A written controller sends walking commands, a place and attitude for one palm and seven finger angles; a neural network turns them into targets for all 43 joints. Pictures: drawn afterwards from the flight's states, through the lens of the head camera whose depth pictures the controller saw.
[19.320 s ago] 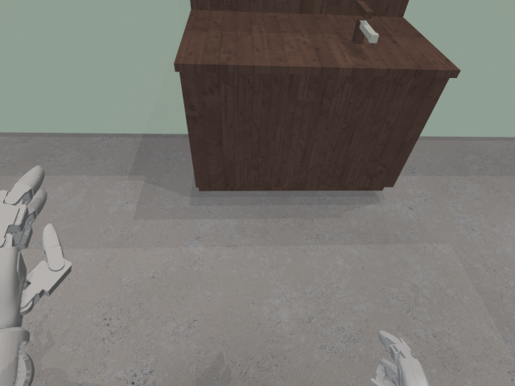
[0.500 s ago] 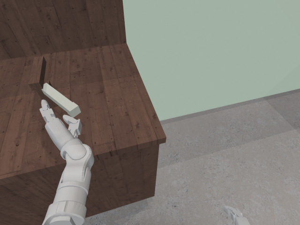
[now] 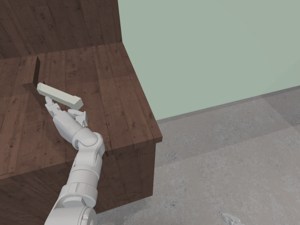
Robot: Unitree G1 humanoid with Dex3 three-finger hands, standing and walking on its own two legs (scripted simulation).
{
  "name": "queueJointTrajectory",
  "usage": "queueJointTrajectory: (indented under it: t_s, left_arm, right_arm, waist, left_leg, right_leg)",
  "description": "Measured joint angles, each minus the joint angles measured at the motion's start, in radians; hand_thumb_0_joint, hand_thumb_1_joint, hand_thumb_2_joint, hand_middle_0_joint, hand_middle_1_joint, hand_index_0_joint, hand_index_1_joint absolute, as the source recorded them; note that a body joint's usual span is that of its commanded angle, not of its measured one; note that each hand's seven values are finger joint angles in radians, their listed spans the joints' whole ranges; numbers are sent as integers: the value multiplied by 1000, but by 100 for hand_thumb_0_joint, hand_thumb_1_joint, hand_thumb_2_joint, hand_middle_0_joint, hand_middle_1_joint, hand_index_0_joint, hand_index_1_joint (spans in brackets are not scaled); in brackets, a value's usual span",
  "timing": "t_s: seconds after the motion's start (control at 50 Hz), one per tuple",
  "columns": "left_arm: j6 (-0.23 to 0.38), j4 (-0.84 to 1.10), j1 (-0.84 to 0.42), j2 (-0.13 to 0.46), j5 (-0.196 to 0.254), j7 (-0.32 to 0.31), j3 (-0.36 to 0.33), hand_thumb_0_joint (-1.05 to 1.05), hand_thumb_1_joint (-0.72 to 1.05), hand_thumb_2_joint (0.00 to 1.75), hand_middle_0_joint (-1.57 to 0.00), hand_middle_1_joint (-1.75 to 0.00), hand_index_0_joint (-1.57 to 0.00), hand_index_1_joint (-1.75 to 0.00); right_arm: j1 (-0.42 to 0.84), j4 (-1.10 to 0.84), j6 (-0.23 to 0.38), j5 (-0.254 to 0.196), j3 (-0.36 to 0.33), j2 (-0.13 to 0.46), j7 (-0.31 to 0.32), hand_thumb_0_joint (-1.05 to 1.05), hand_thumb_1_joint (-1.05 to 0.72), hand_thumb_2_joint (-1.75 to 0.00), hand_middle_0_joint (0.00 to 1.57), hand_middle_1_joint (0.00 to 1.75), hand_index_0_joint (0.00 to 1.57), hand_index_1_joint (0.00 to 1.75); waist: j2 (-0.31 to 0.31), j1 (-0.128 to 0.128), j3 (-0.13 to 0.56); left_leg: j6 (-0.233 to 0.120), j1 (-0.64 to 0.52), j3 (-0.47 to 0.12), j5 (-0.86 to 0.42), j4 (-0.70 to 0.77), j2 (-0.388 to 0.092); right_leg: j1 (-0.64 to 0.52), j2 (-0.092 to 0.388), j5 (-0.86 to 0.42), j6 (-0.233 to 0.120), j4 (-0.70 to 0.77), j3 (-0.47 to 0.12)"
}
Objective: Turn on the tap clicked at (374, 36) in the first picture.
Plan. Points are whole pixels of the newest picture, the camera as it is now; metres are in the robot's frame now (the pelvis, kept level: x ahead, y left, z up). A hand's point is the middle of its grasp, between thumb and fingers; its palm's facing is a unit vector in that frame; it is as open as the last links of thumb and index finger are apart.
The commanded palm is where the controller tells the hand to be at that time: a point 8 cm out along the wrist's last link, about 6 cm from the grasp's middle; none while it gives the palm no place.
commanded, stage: push the lever round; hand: left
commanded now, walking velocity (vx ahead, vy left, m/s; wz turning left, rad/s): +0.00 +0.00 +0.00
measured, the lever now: (75, 103) +0.43 +0.23 +0.09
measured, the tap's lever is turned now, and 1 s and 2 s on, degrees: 46 86 86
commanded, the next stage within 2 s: lift the hand up off the lever in 0.78 s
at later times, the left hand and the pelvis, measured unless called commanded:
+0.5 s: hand (93, 106) +0.43 +0.18 +0.08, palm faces +0.82 -0.56 -0.11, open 7.8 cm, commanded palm +0.38 +0.20 +0.08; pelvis +0.00 -0.01 -0.01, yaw +0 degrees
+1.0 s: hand (98, 97) +0.47 +0.18 +0.08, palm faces +0.83 -0.55 -0.12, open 7.9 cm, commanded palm +0.41 +0.20 +0.09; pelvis +0.01 -0.02 -0.01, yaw +0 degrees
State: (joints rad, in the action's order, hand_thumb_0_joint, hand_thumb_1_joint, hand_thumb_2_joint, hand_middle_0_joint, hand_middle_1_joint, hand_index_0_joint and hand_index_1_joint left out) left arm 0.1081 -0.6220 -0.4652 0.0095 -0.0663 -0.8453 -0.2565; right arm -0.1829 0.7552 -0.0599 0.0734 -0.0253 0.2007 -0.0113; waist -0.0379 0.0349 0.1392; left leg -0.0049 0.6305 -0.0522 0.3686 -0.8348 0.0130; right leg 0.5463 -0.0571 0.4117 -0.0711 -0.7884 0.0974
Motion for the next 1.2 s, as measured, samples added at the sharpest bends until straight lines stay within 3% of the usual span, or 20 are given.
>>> queueJointTrajectory:
  t_s: [0.38, 0.78, 0.94, 1.2]
  left_arm:
    - [-7, -160, -166, -8, -37, -79, -77, 2, 93, 91, -15, -15, -15, -15]
    - [28, -311, -298, 61, -75, -100, -165, 1, 90, 90, -15, -15, -13, -15]
    - [37, -353, -327, 87, -84, -99, -186, 1, 90, 90, -15, -16, -13, -15]
    - [16, -288, -276, 61, -71, -91, -187, 1, 90, 90, -15, -16, -12, -14]
  right_arm:
    - [-19, 25, 19, 29, -7, -2, -30, 1, -91, -90, 20, 30, 20, 30]
    - [-67, 38, 26, 40, -16, 13, -35, 1, -91, -90, 20, 30, 20, 30]
    - [-90, 35, 23, 43, -19, 19, -44, 1, -91, -90, 20, 30, 20, 30]
    - [-103, 30, 19, 43, -19, 10, -52, 1, -91, -90, 20, 30, 20, 30]
  waist:
    - [-5, 22, 19]
    - [2, 67, 22]
    - [0, 80, 25]
    - [-3, 77, 22]
  left_leg:
    - [11, 62, -11, 1, -22, 0]
    - [21, 109, -12, 2, -26, -8]
    - [21, 117, -10, 7, -26, -10]
    - [18, 68, -3, 10, 5, -12]
  right_leg:
    - [63, 0, 10, -11, -31, 13]
    - [115, -8, 12, -22, -42, 14]
    - [123, -9, 16, -22, -41, 11]
    - [76, -12, 13, -19, -6, 2]
